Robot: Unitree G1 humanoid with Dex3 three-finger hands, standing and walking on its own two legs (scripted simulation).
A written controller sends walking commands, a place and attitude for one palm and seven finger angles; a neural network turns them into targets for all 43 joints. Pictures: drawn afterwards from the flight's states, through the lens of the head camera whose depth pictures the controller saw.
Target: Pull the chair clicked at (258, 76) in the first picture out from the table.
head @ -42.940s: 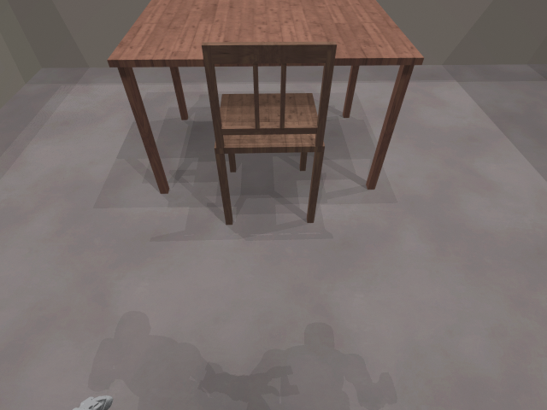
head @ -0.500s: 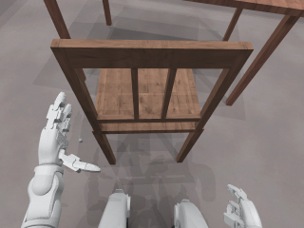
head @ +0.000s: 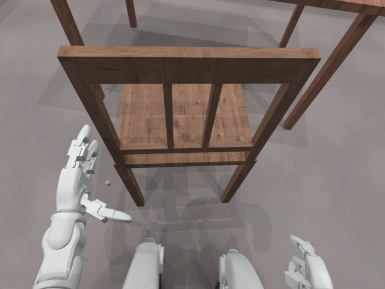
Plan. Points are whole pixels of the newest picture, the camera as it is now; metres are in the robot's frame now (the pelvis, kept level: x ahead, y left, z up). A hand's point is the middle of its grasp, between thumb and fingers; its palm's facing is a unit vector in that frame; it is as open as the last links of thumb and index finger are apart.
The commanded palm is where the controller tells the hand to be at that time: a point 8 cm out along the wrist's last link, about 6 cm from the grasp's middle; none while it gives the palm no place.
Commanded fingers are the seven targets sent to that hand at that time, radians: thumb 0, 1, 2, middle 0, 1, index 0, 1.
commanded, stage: aim the fingers beside a spindle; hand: left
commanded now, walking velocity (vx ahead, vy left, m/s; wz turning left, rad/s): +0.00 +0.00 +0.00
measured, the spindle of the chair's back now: (169, 118) +0.47 +0.07 +0.03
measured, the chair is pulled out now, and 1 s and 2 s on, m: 0.31 0.31 0.31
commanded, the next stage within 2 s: push the fingers through the gap in 1.74 s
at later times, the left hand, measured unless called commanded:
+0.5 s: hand (98, 174) +0.32 +0.19 +0.04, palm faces +0.09 -0.99 -0.05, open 16.9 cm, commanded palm +0.30 +0.24 +0.03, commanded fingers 0.00 -0.50 0.30 -0.06 -0.08 -0.06 -0.08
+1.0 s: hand (100, 183) +0.31 +0.19 +0.01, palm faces +0.09 -1.00 -0.01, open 16.9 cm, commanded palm +0.30 +0.24 +0.04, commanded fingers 0.00 -0.50 0.30 -0.06 -0.08 -0.06 -0.08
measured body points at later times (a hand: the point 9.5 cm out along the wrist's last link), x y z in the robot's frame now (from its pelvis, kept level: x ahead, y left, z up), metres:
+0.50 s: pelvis +0.01 +0.00 +0.00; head +0.11 +0.02 +0.44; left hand +0.31 +0.24 +0.05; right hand +0.17 -0.25 -0.09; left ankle +0.05 +0.14 -0.61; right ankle +0.01 -0.15 -0.61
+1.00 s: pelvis +0.00 +0.00 +0.00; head +0.11 +0.02 +0.44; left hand +0.30 +0.25 +0.02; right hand +0.16 -0.25 -0.10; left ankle +0.05 +0.14 -0.61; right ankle +0.01 -0.15 -0.61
